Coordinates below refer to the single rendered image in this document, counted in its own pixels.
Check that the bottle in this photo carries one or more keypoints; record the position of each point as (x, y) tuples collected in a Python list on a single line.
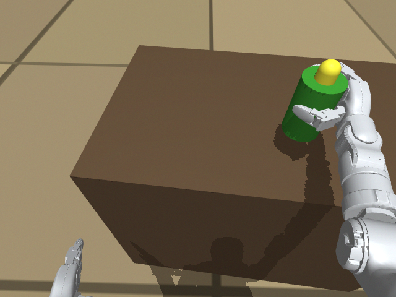
[(319, 87)]

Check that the left robot hand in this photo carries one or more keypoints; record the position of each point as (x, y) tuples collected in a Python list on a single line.
[(67, 279)]

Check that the right robot hand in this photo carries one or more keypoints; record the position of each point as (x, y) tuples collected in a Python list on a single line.
[(355, 100)]

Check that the right robot arm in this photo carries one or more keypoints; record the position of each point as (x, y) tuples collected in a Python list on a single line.
[(367, 240)]

